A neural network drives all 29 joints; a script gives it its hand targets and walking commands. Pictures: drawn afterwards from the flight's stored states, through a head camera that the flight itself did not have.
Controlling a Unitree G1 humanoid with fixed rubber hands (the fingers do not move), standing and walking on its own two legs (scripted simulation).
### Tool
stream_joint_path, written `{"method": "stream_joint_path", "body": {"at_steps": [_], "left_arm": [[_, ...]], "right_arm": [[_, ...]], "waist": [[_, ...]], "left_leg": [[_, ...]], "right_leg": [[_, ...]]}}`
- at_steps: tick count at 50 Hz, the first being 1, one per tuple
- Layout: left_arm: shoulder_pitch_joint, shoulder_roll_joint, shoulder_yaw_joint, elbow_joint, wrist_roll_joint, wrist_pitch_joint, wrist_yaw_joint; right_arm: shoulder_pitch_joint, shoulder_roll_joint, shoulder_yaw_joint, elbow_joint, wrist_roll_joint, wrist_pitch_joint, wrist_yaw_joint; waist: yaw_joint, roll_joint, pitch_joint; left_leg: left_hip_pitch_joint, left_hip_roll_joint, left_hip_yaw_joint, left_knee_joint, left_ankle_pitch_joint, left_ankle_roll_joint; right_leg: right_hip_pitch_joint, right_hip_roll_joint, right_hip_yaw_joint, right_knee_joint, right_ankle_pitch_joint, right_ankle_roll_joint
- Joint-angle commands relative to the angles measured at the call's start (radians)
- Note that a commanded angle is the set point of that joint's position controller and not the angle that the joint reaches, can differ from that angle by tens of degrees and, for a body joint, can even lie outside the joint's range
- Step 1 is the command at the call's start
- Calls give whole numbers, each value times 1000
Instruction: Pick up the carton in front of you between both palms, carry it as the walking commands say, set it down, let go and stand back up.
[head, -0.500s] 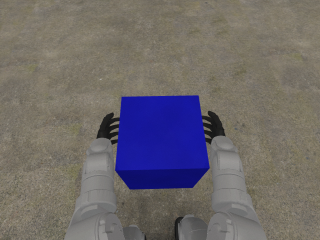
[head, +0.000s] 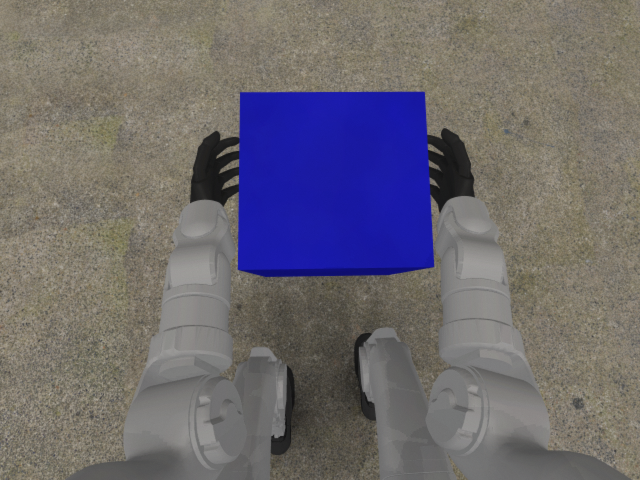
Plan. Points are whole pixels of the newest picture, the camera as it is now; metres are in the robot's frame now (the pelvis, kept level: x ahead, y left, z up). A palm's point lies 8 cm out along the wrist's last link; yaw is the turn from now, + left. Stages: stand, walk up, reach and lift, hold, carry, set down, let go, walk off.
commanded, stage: set down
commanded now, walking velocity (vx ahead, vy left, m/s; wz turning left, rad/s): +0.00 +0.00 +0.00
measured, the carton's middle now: (329, 202) +0.45 -0.04 -0.14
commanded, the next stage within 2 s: none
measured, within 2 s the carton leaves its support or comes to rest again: rests again in 1.84 s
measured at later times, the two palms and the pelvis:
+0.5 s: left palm (237, 199) +0.49 +0.11 -0.22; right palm (417, 204) +0.46 -0.19 -0.23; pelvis -0.02 -0.02 -0.13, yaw +2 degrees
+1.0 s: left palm (256, 203) +0.53 +0.10 -0.39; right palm (401, 203) +0.51 -0.20 -0.37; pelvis -0.03 -0.01 -0.23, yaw +0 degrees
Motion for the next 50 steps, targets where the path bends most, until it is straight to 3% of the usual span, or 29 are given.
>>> {"method": "stream_joint_path", "body": {"at_steps": [1,10,18,27,34,45,50], "left_arm": [[-563,-846,-508,90,-61,18,-234],[-719,-801,-512,120,-116,24,-266],[-832,-746,-532,132,-164,37,-283],[-935,-676,-492,187,-162,43,-286],[-1018,-633,-495,217,-177,39,-272],[-1165,-564,-584,225,-263,14,-233],[-1211,-515,-592,222,-264,-12,-219]], "right_arm": [[-504,857,499,107,71,28,223],[-645,885,537,99,111,44,170],[-764,872,571,66,151,54,123],[-887,821,538,79,165,58,99],[-983,753,512,90,182,48,96],[-1130,639,519,108,263,17,111],[-1041,677,442,244,276,18,136]], "waist": [[-16,-11,-757],[-7,-65,-938],[-10,-72,-1029],[-7,-65,-993],[-20,-46,-969],[-61,11,-954],[-48,66,-850]], "left_leg": [[156,-106,-29,-128,186,-50],[-84,-128,20,58,169,-41],[-251,-131,48,196,146,-38],[-396,-125,63,315,93,-32],[-435,-114,59,405,88,-32],[-358,-93,42,553,150,-39],[-353,-81,35,601,189,-40]], "right_leg": [[489,154,-45,32,192,-27],[452,158,-45,191,245,0],[427,155,-45,313,264,14],[326,148,-54,429,224,17],[217,142,-74,531,205,10],[100,114,-105,704,231,0],[-7,111,-98,765,252,-5]]}}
